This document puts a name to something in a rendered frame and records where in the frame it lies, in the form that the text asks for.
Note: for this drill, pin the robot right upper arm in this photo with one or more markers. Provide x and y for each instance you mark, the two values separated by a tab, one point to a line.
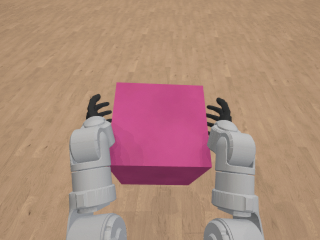
231	229

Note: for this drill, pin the right robot forearm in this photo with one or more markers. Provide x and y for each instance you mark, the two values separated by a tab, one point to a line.
234	191

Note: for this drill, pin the left robot forearm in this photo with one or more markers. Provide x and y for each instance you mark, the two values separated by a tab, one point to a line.
90	161

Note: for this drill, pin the carton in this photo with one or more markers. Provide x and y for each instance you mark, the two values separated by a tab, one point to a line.
160	133

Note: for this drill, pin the robot left upper arm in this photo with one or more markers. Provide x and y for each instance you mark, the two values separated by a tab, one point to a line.
108	226

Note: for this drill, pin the robot right hand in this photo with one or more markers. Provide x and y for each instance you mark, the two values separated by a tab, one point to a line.
224	112

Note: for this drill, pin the robot left hand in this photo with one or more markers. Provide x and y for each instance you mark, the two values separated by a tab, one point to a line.
93	108

